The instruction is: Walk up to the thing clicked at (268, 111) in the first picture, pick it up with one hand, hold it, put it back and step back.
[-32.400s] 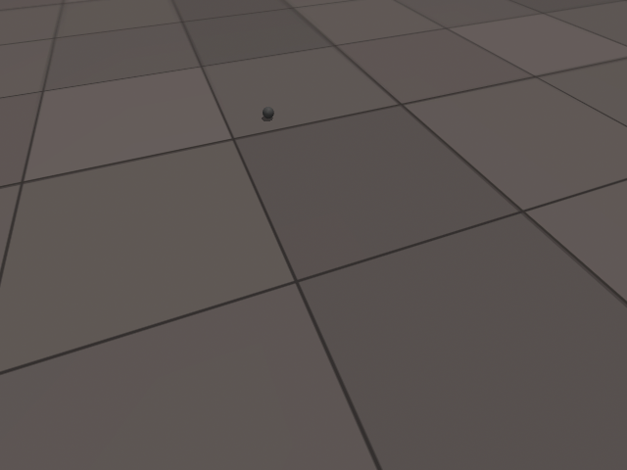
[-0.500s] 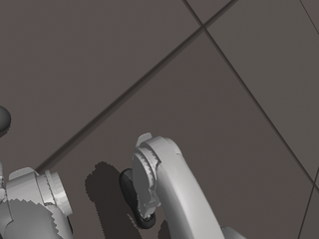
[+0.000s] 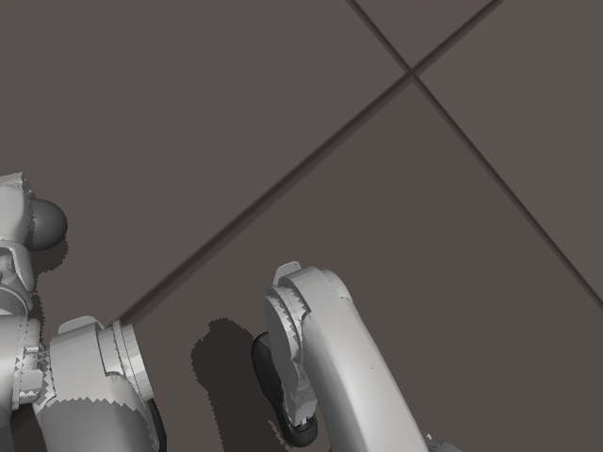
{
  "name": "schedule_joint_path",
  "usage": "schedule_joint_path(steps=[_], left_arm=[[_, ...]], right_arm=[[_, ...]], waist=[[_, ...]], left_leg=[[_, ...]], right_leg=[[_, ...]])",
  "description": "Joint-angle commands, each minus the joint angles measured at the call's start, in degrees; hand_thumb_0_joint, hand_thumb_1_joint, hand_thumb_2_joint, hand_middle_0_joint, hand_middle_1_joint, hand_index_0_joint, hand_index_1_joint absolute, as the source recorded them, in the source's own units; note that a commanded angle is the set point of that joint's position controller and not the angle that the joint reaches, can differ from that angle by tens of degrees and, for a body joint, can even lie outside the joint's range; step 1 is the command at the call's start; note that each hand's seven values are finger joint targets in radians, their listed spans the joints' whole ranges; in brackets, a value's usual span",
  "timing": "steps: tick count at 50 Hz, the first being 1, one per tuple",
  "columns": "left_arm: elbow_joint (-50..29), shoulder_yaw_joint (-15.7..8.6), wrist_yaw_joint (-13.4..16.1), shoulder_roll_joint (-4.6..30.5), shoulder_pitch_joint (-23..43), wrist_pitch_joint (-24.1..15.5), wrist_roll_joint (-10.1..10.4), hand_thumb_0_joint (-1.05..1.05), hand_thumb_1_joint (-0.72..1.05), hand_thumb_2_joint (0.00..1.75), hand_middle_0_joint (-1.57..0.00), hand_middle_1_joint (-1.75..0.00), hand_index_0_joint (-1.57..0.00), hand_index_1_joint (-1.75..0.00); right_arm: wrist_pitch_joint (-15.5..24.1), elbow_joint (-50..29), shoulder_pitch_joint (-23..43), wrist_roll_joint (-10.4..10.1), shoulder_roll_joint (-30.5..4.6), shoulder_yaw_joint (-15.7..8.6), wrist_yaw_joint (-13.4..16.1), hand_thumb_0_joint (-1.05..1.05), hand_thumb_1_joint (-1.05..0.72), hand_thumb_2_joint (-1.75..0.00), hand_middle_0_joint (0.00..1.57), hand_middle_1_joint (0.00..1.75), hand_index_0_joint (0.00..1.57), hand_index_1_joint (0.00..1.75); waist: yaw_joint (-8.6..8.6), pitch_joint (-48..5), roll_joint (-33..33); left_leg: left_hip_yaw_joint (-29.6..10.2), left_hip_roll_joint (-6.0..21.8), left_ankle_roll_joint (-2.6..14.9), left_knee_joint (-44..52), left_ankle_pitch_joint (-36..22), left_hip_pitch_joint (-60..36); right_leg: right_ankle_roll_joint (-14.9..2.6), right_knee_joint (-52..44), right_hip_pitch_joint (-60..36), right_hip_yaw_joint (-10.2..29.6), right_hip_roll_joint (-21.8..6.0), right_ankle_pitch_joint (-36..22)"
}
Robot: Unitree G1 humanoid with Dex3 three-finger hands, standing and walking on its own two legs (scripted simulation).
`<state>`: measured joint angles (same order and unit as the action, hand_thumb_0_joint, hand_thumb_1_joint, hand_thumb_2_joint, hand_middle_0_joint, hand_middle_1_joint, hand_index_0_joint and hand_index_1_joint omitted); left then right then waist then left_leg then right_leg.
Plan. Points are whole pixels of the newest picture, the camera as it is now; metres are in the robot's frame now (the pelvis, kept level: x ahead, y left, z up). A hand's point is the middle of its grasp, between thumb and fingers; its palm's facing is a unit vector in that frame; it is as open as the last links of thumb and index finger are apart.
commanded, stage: settle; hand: left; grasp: from above
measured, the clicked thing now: (36, 224) +0.46 +0.25 -0.24
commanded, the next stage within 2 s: lift in 0.46 s
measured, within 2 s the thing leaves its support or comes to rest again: neither
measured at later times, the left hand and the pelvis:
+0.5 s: hand out of the picture +0.43 +0.27 -0.14, palm faces -0.43 -0.09 -0.90, open 9.5 cm; pelvis +0.00 -0.01 +0.02, yaw +6 degrees
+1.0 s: hand out of the picture +0.40 +0.28 -0.05, palm faces -0.44 -0.12 -0.89, open 9.5 cm; pelvis +0.00 -0.01 +0.08, yaw +9 degrees
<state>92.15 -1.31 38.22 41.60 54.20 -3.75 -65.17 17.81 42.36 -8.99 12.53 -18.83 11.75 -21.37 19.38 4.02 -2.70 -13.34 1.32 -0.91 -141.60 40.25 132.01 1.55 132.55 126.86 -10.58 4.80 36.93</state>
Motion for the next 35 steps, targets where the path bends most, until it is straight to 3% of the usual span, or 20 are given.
schedule_joint_path(steps=[1, 5, 6, 10, 12, 16, 21, 28, 29, 32, 35], left_arm=[[-10.62, 0.45, -0.50, 5.66, 15.44, 1.35, 2.33, 0.00, 0.46, 0.82, -0.78, -1.02, -0.83, -0.97], [-11.59, 1.30, -4.35, 4.98, 16.03, 1.52, 1.97, 0.00, 0.40, 0.81, -0.74, -0.99, -0.79, -0.95], [-13.05, 0.03, -5.07, 5.79, 15.27, 1.53, 1.66, 0.00, 0.39, 0.85, -0.76, -0.96, -0.79, -0.93], [-17.37, 2.59, -7.49, 1.19, 18.26, 1.23, 1.08, 0.00, 0.38, 0.86, -0.76, -0.96, -0.78, -0.93], [-15.18, 2.62, -8.42, 1.22, 16.88, 1.22, 0.68, 0.00, 0.37, 0.86, -0.76, -0.93, -0.78, -0.92], [-16.31, 2.50, -9.89, 0.89, 17.10, 1.66, -0.74, 0.00, 0.41, 0.90, -0.79, -0.94, -0.81, -0.93], [-17.15, 2.96, -11.22, 0.14, 18.74, 1.53, -0.03, 0.00, 0.42, 0.91, -0.81, -0.93, -0.82, -0.92], [-20.67, 3.17, -12.66, -0.46, 20.85, 0.80, -0.10, 0.00, 0.41, 0.97, -0.80, -0.93, -0.81, -0.93], [-20.84, 3.28, -13.02, -0.39, 20.68, 0.64, -0.05, 0.00, 0.46, 0.89, -0.82, -1.00, -0.86, -0.96], [-22.48, 2.99, -13.44, -0.34, 19.85, 0.68, 0.05, 0.00, 0.37, 0.81, -0.73, -0.90, -0.77, -0.87], [-25.45, 2.76, -14.79, -0.04, 19.52, 1.37, 1.10, 0.00, 0.32, 0.84, -0.71, -0.90, -0.73, -0.88]], right_arm=[[-1.63, -0.11, -11.30, -2.20, -16.35, -7.90, 1.34, 0.00, -0.93, -0.91, 0.20, 0.30, 0.20, 0.30], [-3.80, 0.81, -12.28, -3.33, -15.64, -9.45, 3.16, 0.00, -0.93, -0.91, 0.20, 0.30, 0.20, 0.30], [-4.28, 1.82, -13.30, -3.49, -15.65, -9.88, 3.62, 0.00, -0.93, -0.91, 0.20, 0.30, 0.20, 0.30], [-5.97, 0.81, -12.34, -4.76, -14.27, -10.71, 5.03, 0.00, -0.92, -0.91, 0.20, 0.30, 0.20, 0.30], [-6.96, 0.33, -11.29, -5.12, -14.13, -10.99, 6.11, 0.00, -0.92, -0.91, 0.20, 0.30, 0.20, 0.30], [-8.85, 0.58, -12.18, -5.52, -13.15, -11.81, 7.72, 0.00, -0.92, -0.91, 0.20, 0.30, 0.20, 0.30], [-10.74, 0.39, -11.91, -5.53, -11.80, -12.39, 9.82, 0.00, -0.92, -0.91, 0.20, 0.30, 0.20, 0.30], [-12.14, 0.35, -12.90, -5.82, -11.18, -13.15, 12.43, 0.00, -0.91, -0.90, 0.20, 0.30, 0.20, 0.30], [-12.35, 0.24, -12.58, -5.95, -10.98, -13.32, 12.83, 0.00, -0.94, -0.92, 0.20, 0.30, 0.20, 0.30], [-12.85, -0.02, -12.84, -6.28, -10.84, -13.72, 13.60, 0.00, -0.92, -0.91, 0.20, 0.30, 0.20, 0.30], [-13.58, -0.32, -12.76, -6.88, -10.72, -14.62, 14.19, 0.00, -0.92, -0.91, 0.20, 0.30, 0.20, 0.30]], waist=[[0.29, -41.06, 23.99], [0.27, -38.97, 19.12], [-0.56, -39.45, 18.61], [-2.12, -43.38, 20.46], [-2.68, -40.53, 17.84], [-4.14, -44.02, 18.61], [-4.29, -43.68, 15.36], [-4.76, -47.19, 13.72], [-5.14, -47.76, 13.66], [-6.06, -48.86, 14.12], [-7.38, -51.98, 15.49]], left_leg=[[5.81, 0.70, 1.64, 16.77, -8.66, -24.74], [5.88, 0.14, 2.28, 17.54, -4.81, -21.00], [5.79, -0.05, 2.29, 17.69, -4.68, -21.74], [6.75, -0.43, 1.83, 19.32, -7.66, -26.04], [7.53, -0.76, 2.21, 19.09, -6.21, -23.25], [9.01, -1.27, 2.18, 20.06, -8.20, -26.30], [10.57, -1.74, 2.59, 20.38, -6.76, -23.35], [11.45, -1.95, 2.77, 21.04, -8.24, -25.73], [11.26, -1.77, 2.63, 21.31, -8.26, -26.68], [11.98, -2.03, 2.77, 22.14, -8.93, -27.38], [12.50, -2.05, 2.68, 23.47, -9.83, -30.67]], right_leg=[[-3.81, -13.65, -21.54, -1.33, 2.34, -10.42], [-3.87, -14.98, -19.56, 0.35, 2.16, -5.15], [-3.99, -14.85, -17.93, 0.08, 1.67, -4.93], [-4.47, -14.21, -17.93, 0.07, 1.25, -7.99], [-4.51, -15.22, -16.68, 0.83, 1.25, -6.20], [-4.47, -15.29, -17.68, 1.37, 0.77, -8.18], [-4.47, -17.61, -20.57, 3.42, 0.66, -4.92], [-4.28, -18.95, -22.62, 3.64, -0.16, -6.67], [-4.54, -18.86, -22.61, 3.85, -0.02, -6.24], [-4.37, -19.65, -23.72, 3.97, -0.41, -7.43], [-4.57, -20.73, -24.81, 4.40, -0.55, -8.33]])
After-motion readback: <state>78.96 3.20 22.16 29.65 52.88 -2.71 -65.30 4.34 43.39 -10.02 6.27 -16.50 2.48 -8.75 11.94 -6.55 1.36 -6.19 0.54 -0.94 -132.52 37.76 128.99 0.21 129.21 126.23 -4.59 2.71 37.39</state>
